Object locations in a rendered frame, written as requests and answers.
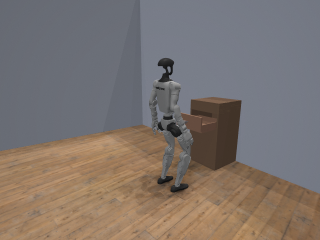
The robot left forearm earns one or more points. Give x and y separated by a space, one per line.
153 112

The robot torso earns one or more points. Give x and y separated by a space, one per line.
163 94

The robot right upper arm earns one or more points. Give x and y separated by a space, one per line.
175 90

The cabinet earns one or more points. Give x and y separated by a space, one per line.
216 148

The robot head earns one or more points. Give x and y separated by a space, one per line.
166 62

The left robot hand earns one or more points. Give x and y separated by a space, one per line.
155 124

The right robot hand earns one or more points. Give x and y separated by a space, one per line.
187 136

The drawer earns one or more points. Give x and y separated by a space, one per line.
199 123

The robot right forearm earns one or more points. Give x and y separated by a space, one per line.
179 119

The robot left upper arm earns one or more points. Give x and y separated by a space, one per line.
153 95

